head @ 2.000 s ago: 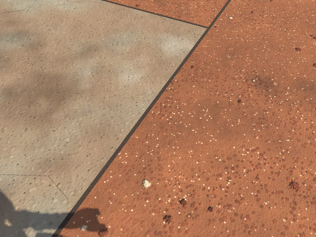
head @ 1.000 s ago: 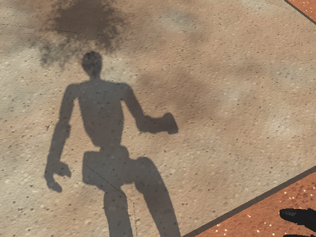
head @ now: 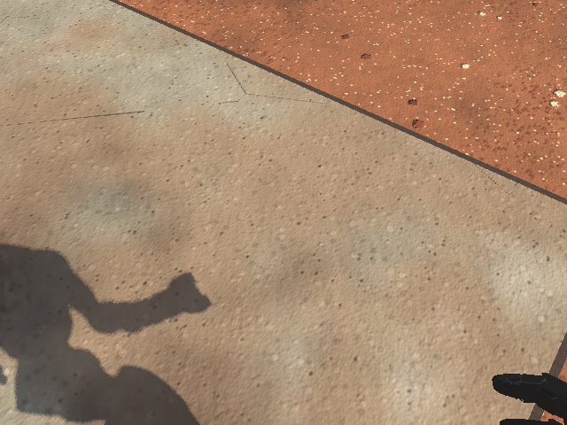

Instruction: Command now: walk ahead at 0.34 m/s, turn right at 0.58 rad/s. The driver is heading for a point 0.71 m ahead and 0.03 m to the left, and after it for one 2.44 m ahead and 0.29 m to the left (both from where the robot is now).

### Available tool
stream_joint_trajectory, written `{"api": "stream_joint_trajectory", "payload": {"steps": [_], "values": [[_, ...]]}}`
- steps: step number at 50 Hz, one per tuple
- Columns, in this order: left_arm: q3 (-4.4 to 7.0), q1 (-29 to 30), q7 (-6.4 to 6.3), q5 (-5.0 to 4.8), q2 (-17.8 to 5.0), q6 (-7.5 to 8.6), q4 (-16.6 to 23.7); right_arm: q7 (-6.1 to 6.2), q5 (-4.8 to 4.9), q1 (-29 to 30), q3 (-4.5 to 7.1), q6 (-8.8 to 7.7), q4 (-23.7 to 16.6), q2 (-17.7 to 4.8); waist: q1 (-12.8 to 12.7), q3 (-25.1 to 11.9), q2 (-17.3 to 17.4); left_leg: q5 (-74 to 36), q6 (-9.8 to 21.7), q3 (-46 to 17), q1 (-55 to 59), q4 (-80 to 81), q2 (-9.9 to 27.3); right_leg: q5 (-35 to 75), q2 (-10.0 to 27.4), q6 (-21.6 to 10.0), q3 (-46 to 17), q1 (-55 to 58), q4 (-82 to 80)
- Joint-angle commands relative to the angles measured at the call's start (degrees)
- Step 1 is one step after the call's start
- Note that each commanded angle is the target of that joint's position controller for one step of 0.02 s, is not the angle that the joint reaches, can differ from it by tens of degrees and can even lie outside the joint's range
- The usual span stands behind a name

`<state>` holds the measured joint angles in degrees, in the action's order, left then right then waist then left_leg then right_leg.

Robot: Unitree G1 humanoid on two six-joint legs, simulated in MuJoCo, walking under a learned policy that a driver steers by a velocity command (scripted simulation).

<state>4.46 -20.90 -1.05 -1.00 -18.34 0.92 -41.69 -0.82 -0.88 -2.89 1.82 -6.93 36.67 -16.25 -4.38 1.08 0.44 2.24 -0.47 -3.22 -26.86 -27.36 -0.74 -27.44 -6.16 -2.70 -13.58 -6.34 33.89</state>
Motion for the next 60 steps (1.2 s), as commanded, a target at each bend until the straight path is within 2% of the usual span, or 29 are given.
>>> {"api": "stream_joint_trajectory", "payload": {"steps": [1, 2, 3, 4, 7, 12, 20, 21, 22, 23, 24, 25, 29, 31, 33, 36, 39, 41, 43, 45, 48, 50, 52, 53, 54, 55, 56, 58, 60], "values": [[-0.78, -8.0, 0.02, -0.11, -0.3, 0.93, 6.7, 0.36, -1.51, -15.3, 5.05, 0.26, -0.4, -15.8, 3.7, -23.2, 21.3, -19.1, 17.1, -35.8, 45.6, 2.3, 27.7, -13.1, -2.3, 3.0, 2.9, -28.7, 35.6], [0.53, -8.0, -0.19, -0.65, -6.8, 0.41, 4.5, 0.26, -0.07, -13.2, 3.97, 0.97, -2.1, -10.2, 4.9, -20.2, 12.7, -10.0, 16.0, -36.0, 42.0, 3.8, 26.6, -9.2, 3.0, 4.4, 1.4, -32.7, 42.0], [1.42, -1.1, -0.3, -0.64, -9.4, -0.38, 5.4, 0.68, 0.2, -11.0, 2.99, 1.63, -2.9, -6.8, 6.9, -13.3, 7.4, -10.2, 13.6, -25.2, 35.5, 4.1, 23.5, -5.0, 4.5, 5.4, 3.7, -34.1, 43.5], [1.64, 2.3, -0.63, -0.3, -9.0, -1.23, 6.1, 0.8, -0.11, -8.2, 2.46, 2.32, -2.8, -5.8, 6.2, -9.5, 3.5, -14.0, 12.3, -18.1, 28.9, 4.7, 20.5, -2.3, 6.3, 6.2, 5.6, -32.8, 42.3], [1.33, 2.3, -0.7, -0.45, -5.1, -3.11, 7.0, 1.04, -0.64, -4.9, 2.5, 2.83, -1.1, -6.0, 3.4, -3.8, 7.3, -18.3, 11.9, -6.0, 15.8, 9.0, 15.3, 1.5, 8.5, 7.0, 9.3, -26.7, 35.0], [0.09, 5.8, -0.27, 0.7, -2.0, -3.28, 8.6, 1.56, 0.27, -3.9, 3.47, 3.7, 1.4, -8.5, 3.8, -7.7, 5.7, -23.5, 14.8, -0.9, 17.9, 10.6, 17.1, 9.1, 9.2, 7.0, 10.3, -22.5, 20.9], [0.19, 10.0, 1.15, 0.95, -2.6, -3.04, 9.4, 0.71, 2.64, -3.6, 3.11, 5.39, 5.4, -9.6, 3.6, -5.6, 6.1, -8.1, 10.7, 1.3, 17.2, 5.0, 15.4, 19.4, 6.1, 2.4, 14.5, -7.7, -7.2], [0.54, 9.6, 0.89, 1.27, -4.1, -2.85, 9.3, 0.59, 2.47, -6.1, 2.36, 5.21, 6.8, -7.6, 3.5, -5.7, 4.3, -4.1, 7.3, 2.5, 14.6, 2.3, 13.2, 26.5, 7.3, 0.7, 12.3, -2.0, -12.7], [1.14, 8.4, 0.15, 1.82, -7.8, -2.85, 9.9, 0.29, 0.29, -8.0, 1.06, 4.77, 6.6, -4.3, 4.8, -9.6, -3.6, 6.5, 2.6, 6.6, 9.9, -5.2, 9.0, 44.4, 16.6, -1.9, 2.2, 6.5, -12.2], [0.43, 12.2, -0.24, 2.75, -8.0, -3.06, 10.9, 0.04, -0.74, -11.6, 0.07, 4.71, 6.5, -1.8, 8.0, -10.7, -12.7, 24.1, -1.6, 7.8, 5.1, -8.4, 4.4, 47.0, 24.5, -10.4, -6.2, 6.4, -11.2], [-0.39, 12.6, 0.21, 2.73, -3.8, -2.58, 10.5, 0.47, -0.56, -7.0, 0.6, 5.34, 6.2, -4.8, 4.5, -9.7, -10.0, 27.7, -3.1, 4.4, 5.3, -10.4, 4.8, 41.2, 23.1, -12.7, -6.1, 3.2, -12.3], [-0.86, 13.4, 0.54, 2.9, -3.0, -1.97, 9.5, 0.58, 0.13, -5.6, 0.93, 5.75, 5.8, -5.8, 4.9, -8.3, -10.2, 26.7, -3.1, 3.7, 4.9, -10.6, 4.7, 38.6, 21.3, -11.4, -4.2, 2.0, -12.7], [-1.06, 18.1, 0.7, 1.99, -3.0, -1.14, 8.2, 0.89, 0.03, -8.8, 0.84, 6.85, 8.6, -5.5, 7.4, -7.4, -8.5, 13.1, -3.7, 3.0, 13.6, -2.3, 4.5, 37.2, 16.9, -6.8, 1.5, -3.7, -11.6], [-1.27, 16.3, 0.97, 1.76, -2.1, -1.21, 6.8, 0.65, -0.45, -8.3, 0.54, 6.75, 8.8, -6.0, 6.4, -6.8, -6.0, 1.8, -2.8, 1.9, 17.5, 3.5, 5.8, 23.5, 13.0, -3.1, 3.7, -4.8, -11.3], [-1.46, 16.0, 0.96, 2.54, -1.7, -1.66, 6.3, 0.43, 0.18, -6.7, 0.94, 6.71, 9.9, -7.5, 4.8, -1.7, -0.6, 8.6, -0.5, 2.2, 11.7, 3.3, 5.5, 14.7, 10.1, -0.5, 6.6, -4.9, -11.6], [-0.29, 15.5, -0.02, 2.35, -4.0, -1.59, 5.4, 0.54, 0.74, -4.2, 1.03, 6.17, 10.0, -7.7, 4.0, -1.4, 0.9, 3.5, 0.3, 0.6, 9.4, 2.9, 5.1, 22.9, 9.6, -0.6, 8.8, -1.3, -8.3], [0.8, 13.7, -1.39, 1.74, -5.1, -2.33, 4.9, 1.1, 1.5, -4.5, 1.39, 6.04, 9.6, -7.9, 4.0, -3.9, -0.7, 0.4, 0.5, 0.3, 8.0, -1.8, 4.1, 28.6, 11.6, -2.4, 9.1, 0.9, -7.3], [1.28, 11.4, -1.72, 1.52, -5.1, -2.75, 4.4, 1.42, 1.68, -5.5, 1.18, 6.68, 9.6, -5.9, 3.3, -5.3, -4.8, 13.1, 0.4, 3.2, 4.7, -7.4, 1.4, 12.8, 15.4, -4.7, 5.6, 1.8, -11.8], [2.11, 9.0, -1.86, 0.8, -6.9, -2.13, 3.7, 1.12, 1.81, -4.0, 1.49, 7.02, 8.1, -5.7, 1.6, -2.3, -10.4, 25.6, 1.3, 5.0, -2.4, -20.4, 2.2, -9.2, 24.7, -9.9, -5.7, -0.2, -19.7], [2.21, 7.8, -1.66, 0.94, -7.5, 0.19, 2.5, 0.52, 2.63, -1.1, 2.08, 7.0, 5.6, -6.3, 1.7, 2.4, -9.0, 31.6, 2.9, 0.6, -10.1, -29.4, 6.5, -10.9, 30.0, -12.0, -11.1, -1.1, -24.1], [2.48, 14.4, -1.01, -0.7, -7.7, 1.74, 2.9, -0.43, 2.44, -4.9, 2.04, 6.63, 7.0, -5.5, 5.2, 1.4, -7.3, 26.3, 3.9, 2.2, -0.9, -19.4, 7.9, -1.2, 24.8, -7.0, 1.7, -4.2, -24.2], [2.64, 17.5, -0.22, -0.46, -8.1, 1.34, 3.0, -1.1, 2.3, -11.7, 2.44, 6.47, 10.3, -4.8, 8.7, -1.2, -6.2, 16.0, 3.7, 8.8, 13.8, -11.0, 3.5, 1.9, 19.9, -4.6, 11.6, -10.9, -19.6], [1.76, 16.2, 0.27, 0.27, -4.6, 1.14, 2.5, -1.05, 2.12, -21.3, 3.76, 6.69, 14.7, -6.2, 11.3, -2.2, -0.4, 15.5, 4.3, 11.4, 26.0, -5.8, -1.4, -0.8, 15.5, -1.9, 19.1, -18.4, -4.9], [0.58, 16.9, 0.62, 1.29, -0.9, 1.35, 3.6, -0.32, 2.13, -26.7, 5.26, 6.36, 15.0, -11.1, 13.1, -1.5, 13.6, 23.3, 9.1, -6.5, 31.5, 4.0, 8.1, -3.1, 11.1, 2.5, 24.1, -28.8, 18.4], [-0.22, 18.9, 0.65, 0.99, 1.3, 2.65, 7.7, -0.66, 1.57, -24.7, 5.54, 4.63, 11.2, -17.7, 10.6, -1.3, 20.4, 32.7, 20.2, -40.8, 33.7, 16.6, 20.6, -9.0, 2.8, 4.2, 15.9, -45.1, 31.7], [0.43, 20.2, 0.82, -1.52, -2.7, 4.13, 7.9, -0.99, 0.78, -22.1, 4.95, 3.35, 9.8, -14.8, 10.7, -0.5, 11.4, 42.1, 23.0, -45.7, 32.1, 21.0, 24.2, -6.4, 6.6, 2.8, 8.8, -48.9, 36.8], [0.99, 20.0, 1.09, -2.24, -5.1, 5.15, 7.3, -0.85, 1.04, -18.9, 3.91, 2.46, 9.1, -11.4, 8.6, 2.8, 7.6, 40.2, 20.2, -40.6, 29.8, 19.8, 22.7, 0.2, 9.3, 1.2, 8.1, -49.2, 35.2], [1.5, 17.3, 0.68, 0.93, -5.8, 5.88, 4.5, -0.13, 1.54, -15.0, 2.99, 2.43, 7.7, -8.8, 6.4, 3.5, 4.4, 24.5, 15.3, -27.0, 26.2, 17.1, 16.7, 10.3, 11.6, 1.5, 8.7, -43.5, 27.7], [1.66, 18.0, 1.14, 1.62, -5.2, 5.81, 4.0, 0.78, 1.25, -16.6, 2.76, 2.63, 7.3, -8.3, 6.4, 2.1, 4.9, 12.4, 13.4, -19.7, 25.6, 17.7, 13.0, 17.5, 10.3, 2.8, 10.0, -38.5, 21.2]]}}
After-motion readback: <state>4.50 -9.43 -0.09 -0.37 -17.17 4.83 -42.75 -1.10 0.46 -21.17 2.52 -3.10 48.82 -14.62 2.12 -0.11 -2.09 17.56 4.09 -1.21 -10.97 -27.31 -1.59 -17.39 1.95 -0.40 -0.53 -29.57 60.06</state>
